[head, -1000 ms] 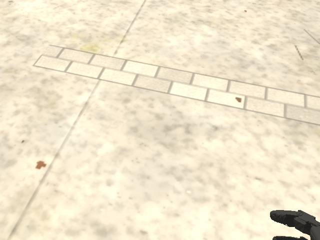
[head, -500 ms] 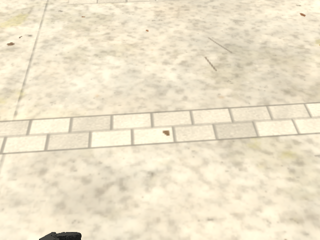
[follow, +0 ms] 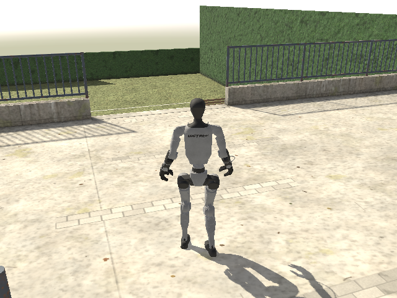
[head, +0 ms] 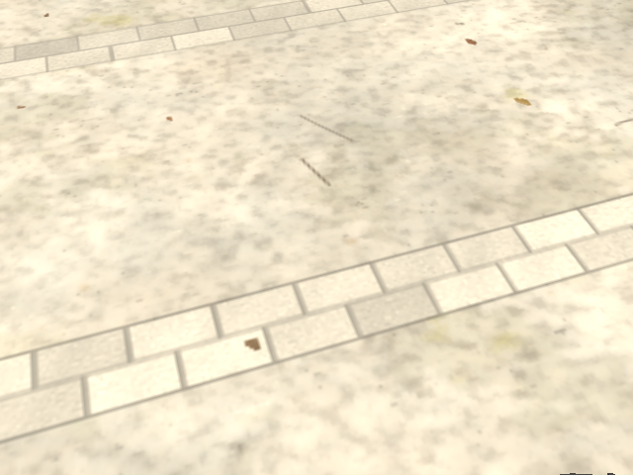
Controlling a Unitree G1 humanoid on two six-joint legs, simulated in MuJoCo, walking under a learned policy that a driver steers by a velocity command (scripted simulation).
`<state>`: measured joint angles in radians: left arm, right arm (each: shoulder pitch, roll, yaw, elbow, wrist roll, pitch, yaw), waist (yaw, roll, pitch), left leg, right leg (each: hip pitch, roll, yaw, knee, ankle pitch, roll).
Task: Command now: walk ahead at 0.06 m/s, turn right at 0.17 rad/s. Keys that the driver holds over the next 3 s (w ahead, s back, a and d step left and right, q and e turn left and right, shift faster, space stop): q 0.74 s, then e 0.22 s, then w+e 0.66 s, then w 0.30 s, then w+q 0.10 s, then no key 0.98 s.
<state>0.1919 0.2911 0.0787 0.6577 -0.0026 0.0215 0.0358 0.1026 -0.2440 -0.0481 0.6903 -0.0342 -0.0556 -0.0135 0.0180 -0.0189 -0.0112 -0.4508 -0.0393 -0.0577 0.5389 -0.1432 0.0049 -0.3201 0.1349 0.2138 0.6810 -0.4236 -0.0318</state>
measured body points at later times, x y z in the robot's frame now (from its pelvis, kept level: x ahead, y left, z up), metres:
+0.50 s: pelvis +0.02 -0.01 +0.01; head +0.05 -0.01 +0.46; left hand +0.08 +0.29 -0.08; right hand +0.23 -0.26 -0.09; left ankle -0.01 +0.12 -0.65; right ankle +0.01 -0.14 -0.73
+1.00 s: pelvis +0.01 +0.05 +0.01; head +0.02 +0.06 +0.46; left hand +0.02 +0.34 -0.11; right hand +0.27 -0.10 -0.08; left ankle -0.01 +0.13 -0.73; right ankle +0.07 -0.09 -0.70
